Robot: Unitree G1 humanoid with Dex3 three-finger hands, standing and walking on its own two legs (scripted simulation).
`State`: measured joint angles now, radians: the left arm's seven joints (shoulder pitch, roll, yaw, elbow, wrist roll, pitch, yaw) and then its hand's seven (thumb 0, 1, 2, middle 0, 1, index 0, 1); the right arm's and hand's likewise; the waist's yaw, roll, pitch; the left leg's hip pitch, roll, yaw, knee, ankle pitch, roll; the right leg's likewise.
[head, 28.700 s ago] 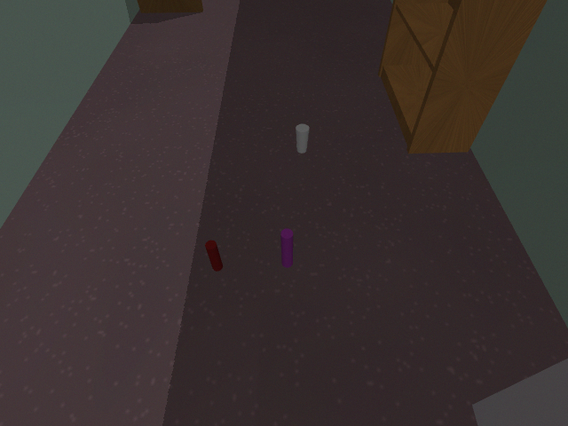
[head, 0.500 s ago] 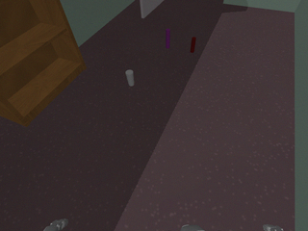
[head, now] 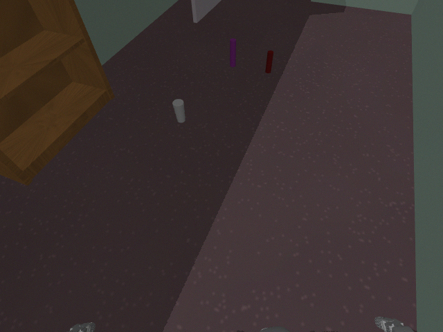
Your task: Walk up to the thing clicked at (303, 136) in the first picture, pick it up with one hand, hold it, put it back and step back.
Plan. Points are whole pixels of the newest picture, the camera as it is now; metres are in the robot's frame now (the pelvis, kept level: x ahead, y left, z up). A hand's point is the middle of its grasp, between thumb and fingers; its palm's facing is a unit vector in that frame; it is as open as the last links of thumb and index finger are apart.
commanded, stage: walk up
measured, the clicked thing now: (179, 111) +1.42 +0.28 -0.70
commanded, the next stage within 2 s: stand in 0.68 s
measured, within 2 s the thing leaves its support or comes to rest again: neither
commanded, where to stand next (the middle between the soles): +0.06 +0.00 m, yaw +3 degrees
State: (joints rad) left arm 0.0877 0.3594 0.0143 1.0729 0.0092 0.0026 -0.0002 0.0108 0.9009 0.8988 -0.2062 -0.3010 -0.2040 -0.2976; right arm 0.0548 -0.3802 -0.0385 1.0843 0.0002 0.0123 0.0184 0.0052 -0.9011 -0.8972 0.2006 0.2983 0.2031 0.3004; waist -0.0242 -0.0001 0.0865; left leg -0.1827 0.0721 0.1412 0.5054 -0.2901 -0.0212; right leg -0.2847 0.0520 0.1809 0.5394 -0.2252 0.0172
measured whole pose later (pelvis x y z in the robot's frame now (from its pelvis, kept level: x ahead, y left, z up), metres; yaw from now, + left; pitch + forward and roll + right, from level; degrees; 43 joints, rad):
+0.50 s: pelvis +0.01 +0.00 +0.00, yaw -1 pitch -1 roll +1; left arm 0.10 0.36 0.01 1.03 0.01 0.00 0.01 0.01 0.90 0.90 -0.21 -0.30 -0.20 -0.30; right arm 0.05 -0.38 -0.05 1.06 0.00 0.03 0.02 0.00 -0.90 -0.90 0.20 0.30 0.20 0.30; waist -0.03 0.00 0.10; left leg -0.17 0.08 0.16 0.51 -0.31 -0.02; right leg -0.28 0.06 0.20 0.55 -0.24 0.02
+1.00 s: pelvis +0.01 +0.01 +0.01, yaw +2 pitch -2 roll +0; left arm 0.09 0.34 0.00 1.10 0.01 0.00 0.00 0.01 0.90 0.90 -0.21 -0.30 -0.20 -0.30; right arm 0.09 -0.35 -0.03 1.11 -0.01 0.01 0.01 0.01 -0.90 -0.90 0.20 0.30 0.20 0.30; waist -0.03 0.00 0.06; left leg -0.10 0.05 0.11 0.38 -0.24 -0.02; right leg -0.18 0.02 0.15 0.41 -0.19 0.03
